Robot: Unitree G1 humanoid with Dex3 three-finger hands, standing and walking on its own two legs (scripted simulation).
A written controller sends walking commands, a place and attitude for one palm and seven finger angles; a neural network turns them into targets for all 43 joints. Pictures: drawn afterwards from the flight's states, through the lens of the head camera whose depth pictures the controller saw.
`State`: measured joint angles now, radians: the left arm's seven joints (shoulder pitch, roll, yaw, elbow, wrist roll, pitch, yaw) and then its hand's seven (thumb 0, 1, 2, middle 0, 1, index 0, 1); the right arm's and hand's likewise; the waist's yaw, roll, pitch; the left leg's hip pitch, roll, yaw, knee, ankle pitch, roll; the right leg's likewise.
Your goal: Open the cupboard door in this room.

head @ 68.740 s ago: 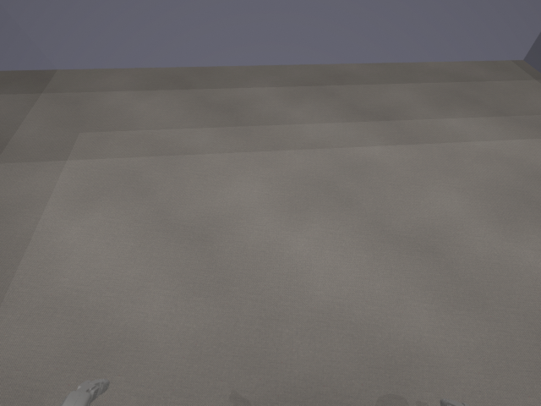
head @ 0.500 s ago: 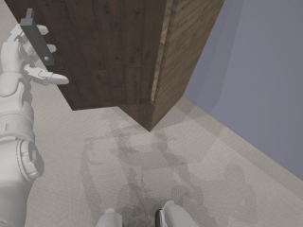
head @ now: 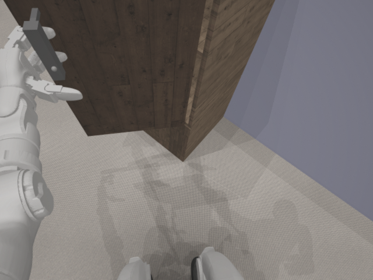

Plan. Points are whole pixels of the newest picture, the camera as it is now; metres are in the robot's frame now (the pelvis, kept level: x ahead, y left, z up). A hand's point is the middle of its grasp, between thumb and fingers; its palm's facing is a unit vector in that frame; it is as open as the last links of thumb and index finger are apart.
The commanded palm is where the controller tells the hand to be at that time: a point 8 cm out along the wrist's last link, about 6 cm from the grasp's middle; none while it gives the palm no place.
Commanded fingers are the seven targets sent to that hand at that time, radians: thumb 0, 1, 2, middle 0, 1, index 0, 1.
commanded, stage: close the thumb around the handle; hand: left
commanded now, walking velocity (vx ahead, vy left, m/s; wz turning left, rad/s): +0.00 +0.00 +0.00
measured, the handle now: (47, 46) +0.57 +0.23 +0.11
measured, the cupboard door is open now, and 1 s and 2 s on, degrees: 49 52 99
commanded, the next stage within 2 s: pull the door open along its arc in 0.64 s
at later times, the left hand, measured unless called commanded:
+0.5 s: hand (55, 72) +0.51 +0.21 +0.10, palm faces +0.09 -1.00 +0.01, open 6.6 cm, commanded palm +0.49 +0.25 +0.10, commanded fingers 0.00 0.90 0.90 -0.40 -1.35 -0.40 -1.35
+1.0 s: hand (60, 78) +0.50 +0.20 +0.10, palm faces +0.07 -1.00 +0.00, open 6.1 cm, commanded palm +0.45 +0.25 +0.10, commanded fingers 0.00 0.90 0.90 -0.40 -1.35 -0.40 -1.35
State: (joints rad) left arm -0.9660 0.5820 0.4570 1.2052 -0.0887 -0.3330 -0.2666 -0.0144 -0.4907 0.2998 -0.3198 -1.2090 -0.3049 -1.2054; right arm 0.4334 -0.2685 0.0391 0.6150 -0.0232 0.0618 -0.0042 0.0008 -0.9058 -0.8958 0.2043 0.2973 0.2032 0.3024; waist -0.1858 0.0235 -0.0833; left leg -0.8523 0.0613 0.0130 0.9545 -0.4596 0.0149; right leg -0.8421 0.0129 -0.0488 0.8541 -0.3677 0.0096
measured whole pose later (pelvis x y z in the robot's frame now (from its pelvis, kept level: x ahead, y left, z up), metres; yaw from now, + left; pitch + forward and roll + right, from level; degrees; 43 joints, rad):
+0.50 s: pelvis +0.00 +0.00 +0.00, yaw +0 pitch +19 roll -3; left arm -0.92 0.54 0.44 1.17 -0.10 -0.34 -0.23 0.00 0.59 0.76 -0.34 -1.28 -0.35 -1.30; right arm 0.41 -0.26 0.03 0.62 -0.02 0.06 0.00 0.00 -0.91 -0.90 0.20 0.30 0.20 0.30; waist -0.17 0.03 -0.09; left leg -0.82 0.06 0.01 0.94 -0.46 0.01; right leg -0.81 0.01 -0.05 0.85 -0.37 0.01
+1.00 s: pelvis +0.01 -0.01 +0.01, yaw -1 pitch +19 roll -2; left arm -0.80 0.51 0.45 1.06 -0.13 -0.33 -0.25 0.01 0.70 0.80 -0.29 -1.31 -0.30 -1.32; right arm 0.43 -0.27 0.02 0.60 -0.01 0.07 0.00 0.00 -0.91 -0.90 0.20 0.30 0.20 0.30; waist -0.16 0.03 -0.10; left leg -0.79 0.07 0.03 0.91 -0.45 0.00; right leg -0.79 0.02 -0.03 0.83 -0.37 0.00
